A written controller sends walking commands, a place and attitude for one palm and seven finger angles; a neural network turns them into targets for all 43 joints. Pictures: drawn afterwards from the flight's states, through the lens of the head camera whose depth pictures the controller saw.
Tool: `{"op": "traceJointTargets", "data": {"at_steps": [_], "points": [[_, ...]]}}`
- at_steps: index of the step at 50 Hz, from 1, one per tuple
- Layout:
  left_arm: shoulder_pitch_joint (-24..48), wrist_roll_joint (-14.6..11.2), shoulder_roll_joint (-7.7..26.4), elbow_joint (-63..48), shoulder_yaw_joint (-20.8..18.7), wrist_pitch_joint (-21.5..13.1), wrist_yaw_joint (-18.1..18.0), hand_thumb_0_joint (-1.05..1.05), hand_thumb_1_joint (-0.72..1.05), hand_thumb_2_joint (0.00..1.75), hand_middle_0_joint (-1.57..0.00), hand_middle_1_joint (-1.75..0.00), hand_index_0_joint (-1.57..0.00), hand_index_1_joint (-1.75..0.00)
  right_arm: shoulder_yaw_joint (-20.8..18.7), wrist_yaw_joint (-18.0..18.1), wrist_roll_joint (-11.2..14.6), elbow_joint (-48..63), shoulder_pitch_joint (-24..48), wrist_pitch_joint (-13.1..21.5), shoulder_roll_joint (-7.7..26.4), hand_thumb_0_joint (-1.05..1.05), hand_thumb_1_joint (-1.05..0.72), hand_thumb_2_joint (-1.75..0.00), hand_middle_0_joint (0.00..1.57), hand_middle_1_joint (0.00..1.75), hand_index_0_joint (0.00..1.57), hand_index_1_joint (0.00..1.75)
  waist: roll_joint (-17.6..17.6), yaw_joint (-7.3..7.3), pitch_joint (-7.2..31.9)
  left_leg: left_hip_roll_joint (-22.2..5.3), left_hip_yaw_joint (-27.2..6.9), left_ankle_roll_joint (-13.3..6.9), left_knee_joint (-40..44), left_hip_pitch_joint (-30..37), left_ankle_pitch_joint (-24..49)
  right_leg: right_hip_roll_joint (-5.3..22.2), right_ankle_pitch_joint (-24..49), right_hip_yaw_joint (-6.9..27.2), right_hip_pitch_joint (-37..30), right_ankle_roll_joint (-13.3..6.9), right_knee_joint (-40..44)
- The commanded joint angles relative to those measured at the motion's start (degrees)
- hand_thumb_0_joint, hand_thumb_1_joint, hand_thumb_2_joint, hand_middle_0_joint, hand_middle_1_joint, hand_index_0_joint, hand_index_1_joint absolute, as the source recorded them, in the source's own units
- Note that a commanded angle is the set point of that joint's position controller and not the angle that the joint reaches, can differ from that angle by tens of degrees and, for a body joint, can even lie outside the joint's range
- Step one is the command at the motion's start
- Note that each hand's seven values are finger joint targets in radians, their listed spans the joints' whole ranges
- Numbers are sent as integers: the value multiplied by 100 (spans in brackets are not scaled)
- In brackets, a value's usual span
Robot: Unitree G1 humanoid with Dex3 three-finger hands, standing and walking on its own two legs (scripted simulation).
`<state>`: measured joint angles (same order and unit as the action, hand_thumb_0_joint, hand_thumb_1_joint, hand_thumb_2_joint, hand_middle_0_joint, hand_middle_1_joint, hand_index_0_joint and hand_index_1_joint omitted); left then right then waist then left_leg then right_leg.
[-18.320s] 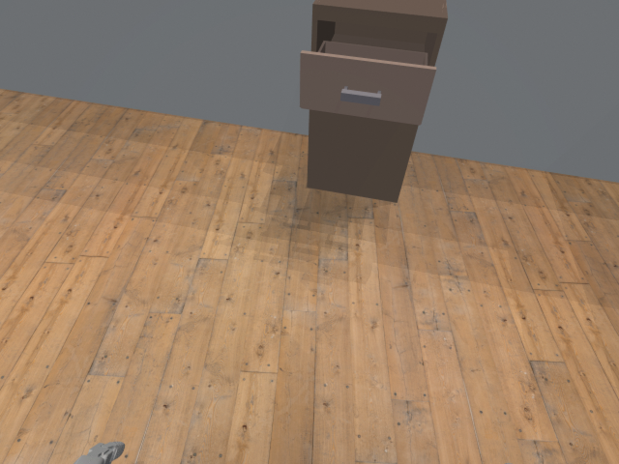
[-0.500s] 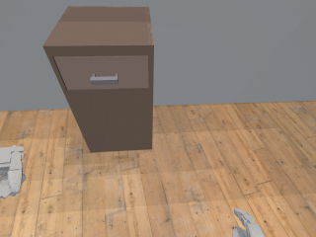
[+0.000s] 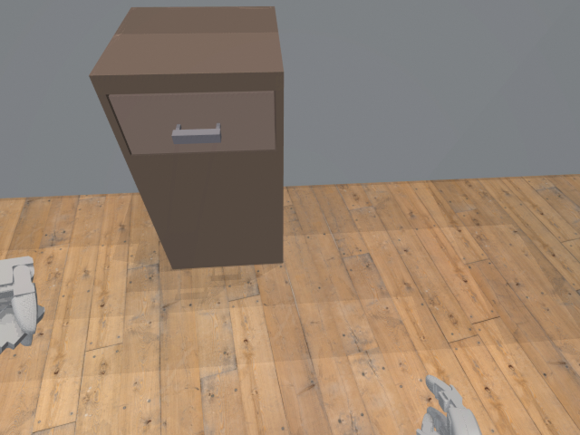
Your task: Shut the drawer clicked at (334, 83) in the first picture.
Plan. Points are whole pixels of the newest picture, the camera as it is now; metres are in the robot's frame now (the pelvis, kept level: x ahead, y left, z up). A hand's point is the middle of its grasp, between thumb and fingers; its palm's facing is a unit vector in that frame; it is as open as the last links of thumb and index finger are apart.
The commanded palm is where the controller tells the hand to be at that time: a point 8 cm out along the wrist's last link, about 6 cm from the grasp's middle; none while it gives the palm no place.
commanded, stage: stop stepping back and stand still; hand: left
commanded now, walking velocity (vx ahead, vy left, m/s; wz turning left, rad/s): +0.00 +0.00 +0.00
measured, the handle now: (197, 131) +0.83 +0.27 -0.08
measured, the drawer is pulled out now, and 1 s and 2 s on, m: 0.00 0.00 0.00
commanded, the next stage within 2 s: let the arm hang, fingers relaxed in 0.10 s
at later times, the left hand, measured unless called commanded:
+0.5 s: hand out of the picture +0.08 +0.19 -0.16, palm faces +0.06 -0.97 -0.22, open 3.1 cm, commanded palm none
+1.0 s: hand out of the picture -0.04 +0.18 -0.16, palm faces +0.06 -0.98 -0.20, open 7.1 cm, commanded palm none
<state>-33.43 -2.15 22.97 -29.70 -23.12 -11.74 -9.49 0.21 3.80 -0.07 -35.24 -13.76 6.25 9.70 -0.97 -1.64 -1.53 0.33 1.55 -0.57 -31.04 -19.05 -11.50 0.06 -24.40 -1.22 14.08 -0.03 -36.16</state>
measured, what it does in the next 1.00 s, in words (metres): stands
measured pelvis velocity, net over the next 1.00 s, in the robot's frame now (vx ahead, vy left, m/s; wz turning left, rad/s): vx -0.01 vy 0.01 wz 0.02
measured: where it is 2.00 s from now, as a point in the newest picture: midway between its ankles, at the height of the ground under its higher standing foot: outside the picture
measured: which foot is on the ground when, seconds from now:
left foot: down 0.00-1.00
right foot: down 0.00-1.00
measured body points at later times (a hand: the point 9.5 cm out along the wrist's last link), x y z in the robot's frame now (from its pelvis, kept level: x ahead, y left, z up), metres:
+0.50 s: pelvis +0.01 +0.00 +0.00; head +0.03 +0.03 +0.45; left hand +0.08 +0.24 -0.15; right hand +0.12 -0.24 -0.12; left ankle +0.03 +0.12 -0.73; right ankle -0.02 -0.10 -0.73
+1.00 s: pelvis -0.01 +0.01 +0.01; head -0.01 +0.00 +0.46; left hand -0.04 +0.23 -0.15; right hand -0.03 -0.20 -0.16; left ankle +0.03 +0.12 -0.73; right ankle -0.02 -0.10 -0.73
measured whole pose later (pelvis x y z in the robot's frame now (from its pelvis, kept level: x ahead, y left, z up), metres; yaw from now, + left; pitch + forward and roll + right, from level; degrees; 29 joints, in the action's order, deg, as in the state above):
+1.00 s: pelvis -0.01 +0.01 +0.01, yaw +1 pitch -2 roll +0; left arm -18.5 0.7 8.0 65.0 -0.6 1.0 -1.8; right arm -0.3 1.7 -0.9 -64.0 -18.4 -1.1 7.3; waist 1.5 -0.4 -2.3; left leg 0.9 0.0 -1.1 -25.2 -13.3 -9.7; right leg -0.1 -15.0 -2.7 8.4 -1.0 -25.6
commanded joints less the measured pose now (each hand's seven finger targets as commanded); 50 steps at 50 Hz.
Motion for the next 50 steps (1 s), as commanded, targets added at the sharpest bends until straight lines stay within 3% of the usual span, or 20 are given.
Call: {"op": "traceJointTargets", "data": {"at_steps": [1,2,3,4,6,9,10,11,12,13,15,17,19,21,23,26,27,34,38,50], "points": [[-469,-1,699,-1645,-393,-405,-7,0,90,90,-140,-160,-140,-160,-246,-24,25,922,542,271,777,0,-90,-90,20,30,20,30,44,81,528,-391,-359,-182,230,-352,-850,460,682,691,-692,-184,1697],[-480,-25,781,-1636,-469,-397,-6,0,90,90,-140,-160,-140,-160,-244,-63,-13,931,574,225,765,0,-90,-90,20,30,20,30,-382,41,442,-178,-207,-58,-301,-410,-827,985,250,1506,-380,-452,2113],[-370,-62,771,-1647,-452,-351,-9,0,90,90,-140,-160,-140,-160,-281,-89,8,857,580,200,782,0,-90,-90,20,30,20,30,-692,64,294,-100,-162,22,-805,-309,-798,1289,-303,1994,79,-616,2365],[-341,-70,818,-1617,-495,-296,-52,0,90,90,-140,-160,-140,-160,-333,-90,41,841,562,126,838,0,-90,-90,20,30,20,30,-894,60,146,-142,-182,43,-1203,-423,-693,1453,-95,2064,109,-725,2413],[-409,-51,736,-1404,-487,-322,-89,0,90,90,-140,-160,-140,-160,-242,-63,13,802,569,106,766,0,-90,-90,20,30,20,30,-580,26,196,-247,-181,16,-681,-251,-426,1319,1284,1492,-183,-758,1914],[-279,-35,708,-1140,-456,-339,-99,0,90,90,-140,-160,-140,-160,-210,54,41,763,621,121,797,0,-90,-90,20,30,20,30,134,78,390,-449,-382,-127,574,763,1023,520,2111,440,-175,-175,1085],[316,523,-150,3274,1778,547,816,0,90,90,-140,-160,-140,-160,-519,-523,-18,-480,737,362,1740,0,-90,-90,20,30,20,30,390,-48,373,-701,-806,-253,-562,513,2721,742,3461,37,594,-69,-218],[208,402,-462,3344,1690,984,875,0,90,90,-136,-156,-136,-156,-525,-472,10,-338,306,35,1392,0,-90,-90,20,30,20,30,276,29,623,-765,-765,-377,-464,638,2923,508,2745,236,432,-58,-187],[151,406,-609,3343,1723,1113,891,0,90,90,-132,-151,-132,-151,-446,-418,-7,-233,227,-81,1302,0,-90,-90,20,30,20,30,449,68,555,-856,-889,-468,-326,544,3030,448,2099,96,417,-11,-222],[411,410,-653,3518,1746,1139,892,0,90,90,-128,-147,-128,-147,-391,-413,-46,-271,265,-154,1245,0,-90,-90,20,30,20,30,378,142,658,-993,-1168,-609,-114,203,2738,342,1414,9,335,-24,-383],[930,421,-536,4116,1777,1135,906,0,90,90,-120,-138,-120,-138,-323,-377,-115,-266,344,-239,1287,0,-90,-90,20,30,20,30,-372,214,676,-1055,-1436,-741,153,-87,2683,212,1102,31,-90,-35,-280],[1056,432,-359,4885,1774,1119,897,0,90,90,-112,-130,-112,-130,-297,-334,-136,-338,432,-299,1231,0,-90,-90,20,30,20,30,-948,294,887,-662,-997,-501,-96,51,2218,448,2346,262,-516,-143,363],[1311,416,-147,5629,1798,1133,856,0,90,90,-104,-121,-104,-121,-296,-299,-135,-464,332,-422,1098,0,-90,-90,20,30,20,30,-1165,176,978,-216,-473,-229,-424,273,1737,853,3878,550,-655,-386,495],[1492,357,-259,6269,1902,1158,818,0,90,90,-96,-112,-96,-112,-263,-272,-150,-748,275,-508,937,0,-90,-90,20,30,20,30,-462,133,881,-219,-432,-175,-239,612,1650,866,3722,522,-503,-434,563],[1581,315,-321,6791,1973,1182,801,0,90,90,-88,-104,-88,-104,-205,-259,-139,-1004,263,-552,846,0,-90,-90,20,30,20,30,637,129,662,-372,-595,-218,95,740,1817,639,2613,394,-357,-285,712],[1414,279,-505,7475,1984,1205,781,0,90,90,-76,-91,-76,-91,-189,-220,-134,-1296,213,-604,729,0,-90,-90,20,30,20,30,1531,213,417,-524,-819,-298,457,599,1507,462,1644,270,-469,-240,1065],[1409,275,-490,7685,2012,1215,796,0,90,90,-72,-86,-72,-86,-172,-210,-123,-1378,218,-625,700,0,-90,-90,20,30,20,30,1589,228,270,-507,-852,-291,568,469,1106,443,1456,270,-503,-258,1200],[1455,287,-642,8614,2141,1174,820,0,90,90,-44,-56,-44,-56,-200,-174,-81,-1943,-225,-673,712,0,-90,-90,20,30,20,30,294,136,-37,-564,-904,-256,892,616,186,448,1043,279,-307,-306,1661],[1319,275,-785,8960,2172,1168,791,0,90,90,-28,-39,-28,-39,-185,-158,-85,-2246,-446,-663,612,0,-90,-90,20,30,20,30,-20,125,-132,-559,-863,-251,1033,697,-5,454,851,282,-204,-290,1729],[1028,271,-1022,9394,2169,1188,734,0,90,90,-20,-30,-20,-30,-134,-143,-105,-2757,-854,-680,219,0,-90,-90,20,30,20,30,81,172,-598,-470,-729,-239,1203,416,-491,449,379,342,65,-312,1765]]}}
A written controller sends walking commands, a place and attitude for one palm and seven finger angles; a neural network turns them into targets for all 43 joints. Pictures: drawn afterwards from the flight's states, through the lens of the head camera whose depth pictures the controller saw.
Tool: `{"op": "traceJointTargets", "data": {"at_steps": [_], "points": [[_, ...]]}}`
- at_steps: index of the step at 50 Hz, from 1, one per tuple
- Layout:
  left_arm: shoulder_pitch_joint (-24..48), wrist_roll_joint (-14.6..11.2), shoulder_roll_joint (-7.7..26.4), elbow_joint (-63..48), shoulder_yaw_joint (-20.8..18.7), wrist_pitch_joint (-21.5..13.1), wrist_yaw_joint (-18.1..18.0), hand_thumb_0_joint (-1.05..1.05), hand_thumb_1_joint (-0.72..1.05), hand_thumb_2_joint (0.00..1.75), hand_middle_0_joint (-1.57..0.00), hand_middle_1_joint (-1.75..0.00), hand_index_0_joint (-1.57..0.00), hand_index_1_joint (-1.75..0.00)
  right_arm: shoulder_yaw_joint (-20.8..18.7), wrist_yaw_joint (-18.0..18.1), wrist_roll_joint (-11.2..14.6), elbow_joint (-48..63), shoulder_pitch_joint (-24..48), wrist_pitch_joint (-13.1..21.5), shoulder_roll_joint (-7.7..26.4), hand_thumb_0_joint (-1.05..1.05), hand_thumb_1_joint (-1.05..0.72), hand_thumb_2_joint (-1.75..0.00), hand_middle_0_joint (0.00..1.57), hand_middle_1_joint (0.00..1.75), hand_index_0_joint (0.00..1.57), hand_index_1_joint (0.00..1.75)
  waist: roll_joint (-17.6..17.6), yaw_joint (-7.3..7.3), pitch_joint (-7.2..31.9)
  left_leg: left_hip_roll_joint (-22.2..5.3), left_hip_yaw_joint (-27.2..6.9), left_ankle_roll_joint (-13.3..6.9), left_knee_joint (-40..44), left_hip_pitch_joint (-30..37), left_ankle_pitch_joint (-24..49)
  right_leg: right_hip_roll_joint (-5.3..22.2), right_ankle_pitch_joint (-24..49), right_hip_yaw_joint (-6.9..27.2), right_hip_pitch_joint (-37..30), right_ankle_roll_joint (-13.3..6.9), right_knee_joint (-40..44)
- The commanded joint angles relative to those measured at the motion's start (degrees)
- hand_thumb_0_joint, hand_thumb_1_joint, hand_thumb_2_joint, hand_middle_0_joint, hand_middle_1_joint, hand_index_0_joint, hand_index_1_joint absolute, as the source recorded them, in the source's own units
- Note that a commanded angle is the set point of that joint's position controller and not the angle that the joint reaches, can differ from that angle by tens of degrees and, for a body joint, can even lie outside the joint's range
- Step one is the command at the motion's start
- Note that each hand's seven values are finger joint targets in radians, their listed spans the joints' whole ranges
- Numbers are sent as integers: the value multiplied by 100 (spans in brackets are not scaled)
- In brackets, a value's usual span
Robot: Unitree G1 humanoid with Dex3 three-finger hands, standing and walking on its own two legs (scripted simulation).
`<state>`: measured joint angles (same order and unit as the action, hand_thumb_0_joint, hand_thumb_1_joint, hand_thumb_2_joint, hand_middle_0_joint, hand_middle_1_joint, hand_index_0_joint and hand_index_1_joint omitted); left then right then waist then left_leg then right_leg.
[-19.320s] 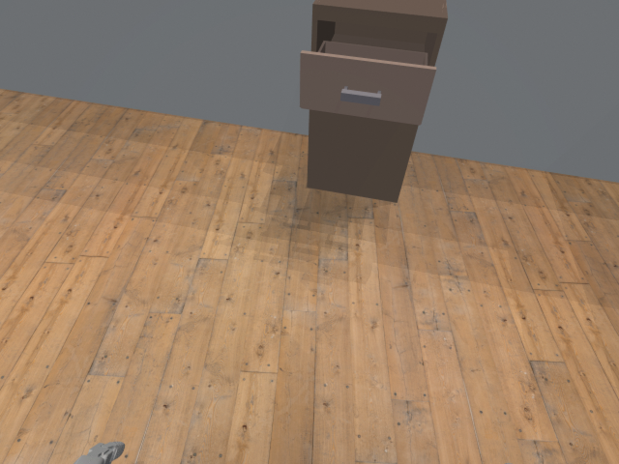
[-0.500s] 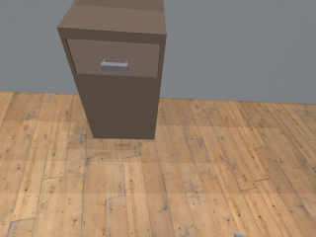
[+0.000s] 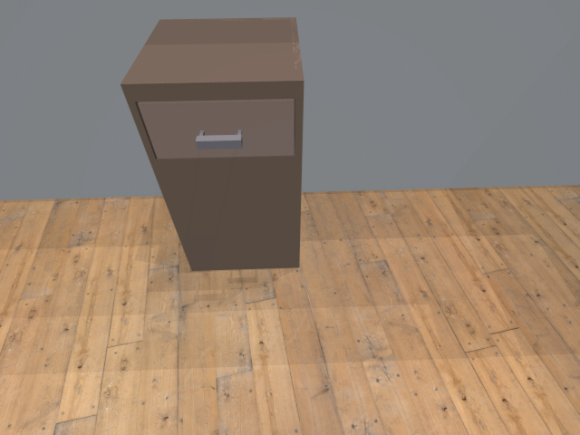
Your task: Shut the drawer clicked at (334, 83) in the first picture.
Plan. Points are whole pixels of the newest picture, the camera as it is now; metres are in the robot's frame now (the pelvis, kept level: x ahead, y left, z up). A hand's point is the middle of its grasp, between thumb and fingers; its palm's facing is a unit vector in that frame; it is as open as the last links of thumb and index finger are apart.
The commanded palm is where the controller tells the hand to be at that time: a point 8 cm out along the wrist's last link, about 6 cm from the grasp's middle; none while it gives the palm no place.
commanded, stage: let the arm hang, fingers relaxed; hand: left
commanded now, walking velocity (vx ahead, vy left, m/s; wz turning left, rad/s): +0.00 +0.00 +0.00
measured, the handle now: (220, 137) +0.85 +0.24 -0.09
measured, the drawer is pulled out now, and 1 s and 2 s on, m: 0.00 0.00 0.00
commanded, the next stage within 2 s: look to check the result in 0.30 s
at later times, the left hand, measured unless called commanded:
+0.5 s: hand out of the picture -0.02 +0.14 -0.18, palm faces +0.05 -0.99 -0.15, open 7.4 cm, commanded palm none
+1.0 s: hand out of the picture +0.01 +0.14 -0.18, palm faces +0.05 -0.98 -0.18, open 7.4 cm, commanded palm none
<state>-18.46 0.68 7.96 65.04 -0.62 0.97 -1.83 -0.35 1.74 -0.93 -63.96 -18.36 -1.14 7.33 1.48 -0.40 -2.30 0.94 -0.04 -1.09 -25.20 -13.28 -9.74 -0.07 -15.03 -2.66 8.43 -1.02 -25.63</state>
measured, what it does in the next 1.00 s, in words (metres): stands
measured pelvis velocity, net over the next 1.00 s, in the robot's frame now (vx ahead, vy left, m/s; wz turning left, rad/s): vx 0.03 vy -0.02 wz -0.01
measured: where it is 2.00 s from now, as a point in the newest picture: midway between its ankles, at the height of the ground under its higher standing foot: outside the picture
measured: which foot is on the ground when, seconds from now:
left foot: down 0.00-1.00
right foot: down 0.00-1.00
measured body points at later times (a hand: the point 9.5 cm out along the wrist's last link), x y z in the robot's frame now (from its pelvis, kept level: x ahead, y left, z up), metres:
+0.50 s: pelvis +0.01 -0.01 +0.00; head +0.02 -0.02 +0.45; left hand -0.02 +0.19 -0.16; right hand -0.03 -0.21 -0.17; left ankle +0.04 +0.11 -0.74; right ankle -0.01 -0.11 -0.74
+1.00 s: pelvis +0.03 -0.02 +0.00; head +0.04 -0.03 +0.45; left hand +0.01 +0.19 -0.16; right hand +0.01 -0.23 -0.17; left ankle +0.04 +0.11 -0.74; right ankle -0.01 -0.11 -0.74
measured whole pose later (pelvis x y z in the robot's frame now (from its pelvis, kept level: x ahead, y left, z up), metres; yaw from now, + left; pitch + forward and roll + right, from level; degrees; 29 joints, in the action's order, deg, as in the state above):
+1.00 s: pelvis +0.03 -0.02 +0.00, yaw -1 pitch -2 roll +0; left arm -17.8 0.5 6.2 65.9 -1.0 -0.6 -2.4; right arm -1.0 2.7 -0.7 -65.5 -16.8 0.1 6.7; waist 0.6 -0.3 -2.4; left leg -0.7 -0.2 0.8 -24.7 -11.1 -12.0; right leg -1.8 -16.6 -2.6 6.0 -2.7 -24.1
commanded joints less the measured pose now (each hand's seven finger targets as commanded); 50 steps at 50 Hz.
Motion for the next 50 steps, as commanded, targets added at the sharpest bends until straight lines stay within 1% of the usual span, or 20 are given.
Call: {"op": "traceJointTargets", "data": {"at_steps": [1,6,8,10,11,13,15,17,24,25,28,30,32,35,38,42,45,48,49,50], "points": [[-454,-12,456,-73,-85,-86,-36,0,90,90,-20,-30,-20,-30,-82,63,-20,80,-423,52,413,0,-90,-90,20,30,20,30,-223,44,-540,-508,-544,-181,573,-169,-666,467,-622,503,665,-221,739],[-456,-19,364,-68,-101,-100,-50,0,90,90,-20,-30,-20,-30,-88,73,-29,7,-578,55,276,0,-90,-90,20,30,20,30,-86,22,-558,-483,-488,-156,475,-174,-563,464,-663,532,764,-250,732],[-472,-24,315,-66,-110,-114,-54,0,90,90,-20,-30,-20,-30,-93,87,-27,-3,-616,76,237,0,-90,-90,20,30,20,30,17,19,-478,-494,-493,-156,464,-149,-435,456,-479,531,698,-257,679],[-493,-23,301,-38,-106,-123,-62,0,90,90,-20,-30,-20,-30,-90,92,-17,-21,-625,83,205,0,-90,-90,20,30,20,30,-57,33,-494,-508,-462,-146,430,-152,-316,465,-359,503,666,-252,679],[-488,-24,268,-44,-106,-125,-63,0,90,90,-20,-30,-20,-30,-98,99,-19,-19,-658,82,202,0,-90,-90,20,30,20,30,25,12,-479,-507,-478,-142,435,-150,-358,455,-403,524,677,-254,679],[-489,-26,242,-32,-110,-138,-66,0,90,90,-20,-30,-20,-30,-95,110,-14,-32,-676,101,186,0,-90,-90,20,30,20,30,81,16,-435,-521,-487,-148,427,-122,-197,450,-209,508,609,-254,643],[-503,-26,231,-25,-111,-145,-74,0,90,90,-20,-30,-20,-30,-98,114,-6,-35,-680,106,160,0,-90,-90,20,30,20,30,61,21,-455,-535,-471,-140,398,-132,-107,451,-146,490,574,-248,658],[-527,-32,207,-1,-107,-156,-77,0,90,90,-20,-30,-20,-30,-97,121,-7,-43,-695,112,154,0,-90,-90,20,30,20,30,-22,12,-351,-524,-449,-139,358,-27,-14,463,-90,511,547,-257,661],[-531,-21,200,13,-90,-175,-94,0,90,90,-20,-30,-20,-30,-121,114,0,-38,-687,94,172,0,-90,-90,20,30,20,30,-129,-14,-442,-537,-390,-116,285,85,76,460,-101,542,671,-246,736],[-534,-23,192,14,-96,-177,-90,0,90,90,-20,-30,-20,-30,-115,117,3,-49,-657,112,162,0,-90,-90,20,30,20,30,-94,-12,-394,-552,-391,-125,303,118,173,469,27,544,624,-238,708],[-556,-29,193,38,-84,-184,-89,0,90,90,-20,-30,-20,-30,-114,123,3,-56,-600,111,194,0,-90,-90,20,30,20,30,-31,-8,-422,-555,-386,-118,306,152,158,467,43,538,633,-231,721],[-560,-22,223,25,-94,-184,-92,0,90,90,-20,-30,-20,-30,-116,120,9,-46,-571,118,192,0,-90,-90,20,30,20,30,-92,5,-423,-577,-380,-121,310,136,252,464,146,521,577,-218,702],[-580,-28,219,37,-91,-203,-92,0,90,90,-20,-30,-20,-30,-117,130,12,-50,-534,136,228,0,-90,-90,20,30,20,30,-113,6,-296,-585,-367,-126,276,249,446,477,365,530,485,-213,692],[-580,-26,237,36,-87,-206,-94,0,90,90,-20,-30,-20,-30,-113,131,16,-49,-461,134,249,0,-90,-90,20,30,20,30,-151,19,-342,-585,-348,-118,258,271,524,486,507,538,468,-206,697],[-556,-32,265,28,-89,-208,-91,0,90,90,-20,-30,-20,-30,-103,133,16,-77,-434,140,283,0,-90,-90,20,30,20,30,-103,15,-358,-592,-341,-116,295,295,551,490,549,540,440,-199,709],[-535,-31,308,21,-97,-218,-93,0,90,90,-20,-30,-20,-30,-109,135,12,-78,-393,145,335,0,-90,-90,20,30,20,30,-152,17,-321,-591,-328,-109,277,341,663,493,726,532,350,-197,706],[-528,-28,342,6,-110,-223,-93,0,90,90,-20,-30,-20,-30,-104,139,11,-81,-348,160,357,0,-90,-90,20,30,20,30,-73,27,-245,-606,-321,-114,269,399,817,506,944,535,272,-195,675],[-454,-38,376,-2,-113,-218,-88,0,90,90,-20,-30,-20,-30,-100,147,14,-88,-337,163,391,0,-90,-90,20,30,20,30,-42,25,-279,-613,-319,-105,309,391,808,504,943,517,227,-196,684],[-458,-27,396,-19,-120,-219,-94,0,90,90,-20,-30,-20,-30,-110,145,19,-65,-334,154,418,0,-90,-90,20,30,20,30,-140,28,-307,-621,-322,-103,284,365,817,486,962,516,225,-192,697],[-445,-31,391,-15,-119,-215,-90,0,90,90,-20,-30,-20,-30,-103,142,17,-72,-311,156,407,0,-90,-90,20,30,20,30,-102,30,-350,-613,-310,-99,305,351,787,511,945,498,236,-190,703]]}}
